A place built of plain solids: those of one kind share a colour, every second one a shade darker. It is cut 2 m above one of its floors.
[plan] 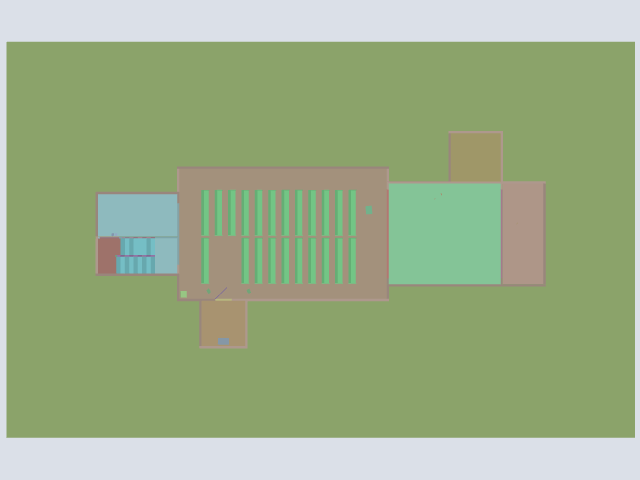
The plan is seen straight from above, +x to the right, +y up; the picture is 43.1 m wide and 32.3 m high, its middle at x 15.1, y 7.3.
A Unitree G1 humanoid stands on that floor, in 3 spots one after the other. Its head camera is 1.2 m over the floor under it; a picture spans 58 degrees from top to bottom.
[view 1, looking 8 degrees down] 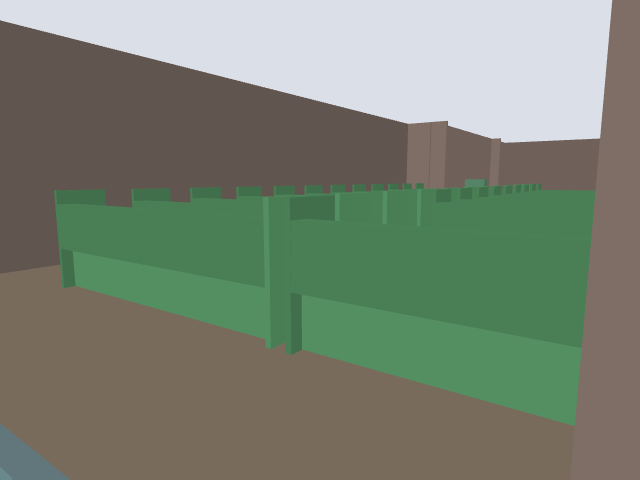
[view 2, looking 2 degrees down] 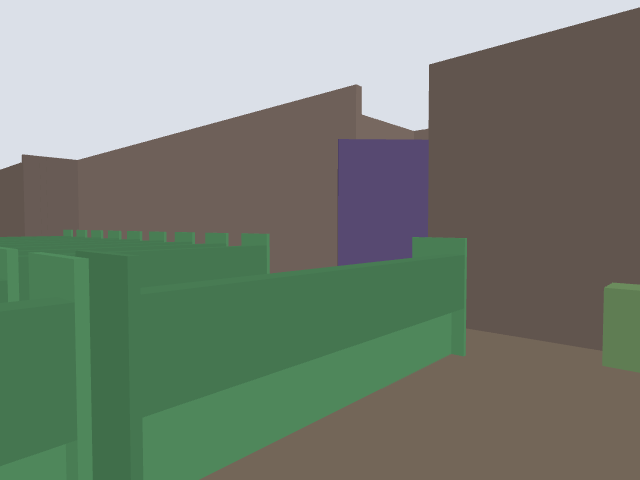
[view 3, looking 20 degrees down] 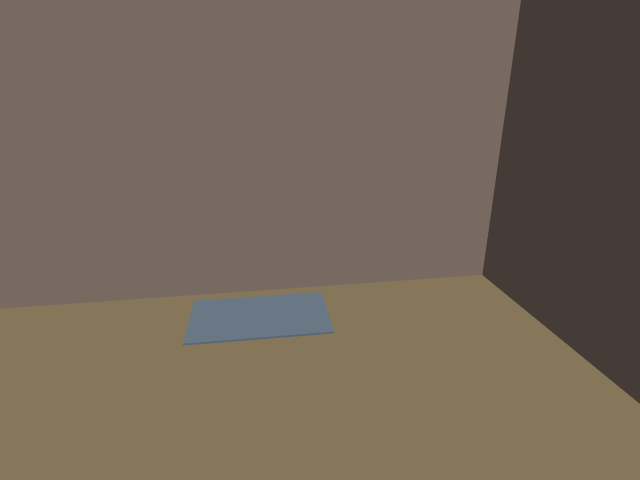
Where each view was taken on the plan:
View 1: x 4.90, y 5.61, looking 35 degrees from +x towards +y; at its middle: pew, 2.73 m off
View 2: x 5.47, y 8.18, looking -48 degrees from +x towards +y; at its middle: wall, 6.51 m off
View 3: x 8.60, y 2.58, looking -99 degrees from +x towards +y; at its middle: wall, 2.61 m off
